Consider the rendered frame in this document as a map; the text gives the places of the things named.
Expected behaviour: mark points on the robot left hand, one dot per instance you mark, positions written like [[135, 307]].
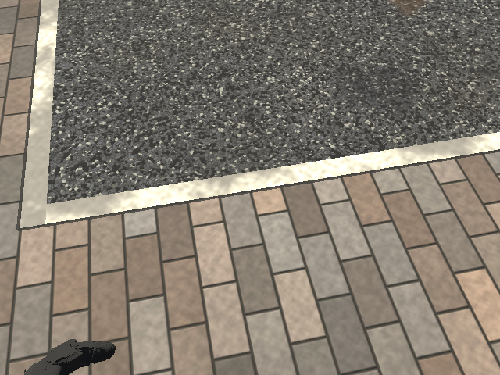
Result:
[[70, 356]]

